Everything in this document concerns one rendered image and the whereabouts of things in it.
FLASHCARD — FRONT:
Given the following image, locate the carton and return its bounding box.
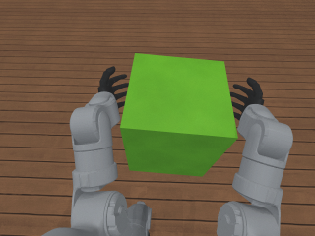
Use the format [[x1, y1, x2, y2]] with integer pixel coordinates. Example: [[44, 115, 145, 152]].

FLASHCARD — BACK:
[[120, 53, 238, 177]]

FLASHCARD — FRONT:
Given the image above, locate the robot left thigh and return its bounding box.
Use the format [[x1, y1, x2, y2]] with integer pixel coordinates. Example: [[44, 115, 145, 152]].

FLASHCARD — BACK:
[[121, 203, 152, 236]]

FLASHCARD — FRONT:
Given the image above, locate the left robot hand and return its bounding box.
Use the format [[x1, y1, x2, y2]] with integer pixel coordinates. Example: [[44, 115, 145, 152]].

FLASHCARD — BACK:
[[98, 66, 129, 109]]

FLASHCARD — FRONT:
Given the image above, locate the right robot hand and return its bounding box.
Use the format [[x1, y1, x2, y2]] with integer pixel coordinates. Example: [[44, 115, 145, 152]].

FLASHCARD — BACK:
[[230, 77, 265, 121]]

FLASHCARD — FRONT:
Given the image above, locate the robot right upper arm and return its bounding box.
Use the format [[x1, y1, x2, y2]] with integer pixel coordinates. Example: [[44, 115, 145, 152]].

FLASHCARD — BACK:
[[217, 201, 280, 236]]

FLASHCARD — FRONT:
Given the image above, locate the right robot forearm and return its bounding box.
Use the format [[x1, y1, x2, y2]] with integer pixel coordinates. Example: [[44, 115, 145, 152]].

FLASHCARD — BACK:
[[232, 104, 293, 234]]

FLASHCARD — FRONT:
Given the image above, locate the left robot forearm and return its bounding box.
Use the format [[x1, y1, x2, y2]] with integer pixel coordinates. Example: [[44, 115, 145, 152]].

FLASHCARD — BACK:
[[69, 91, 121, 225]]

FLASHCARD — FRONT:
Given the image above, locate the robot left upper arm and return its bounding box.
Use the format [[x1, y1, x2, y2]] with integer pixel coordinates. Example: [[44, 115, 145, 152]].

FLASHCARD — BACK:
[[41, 190, 129, 236]]

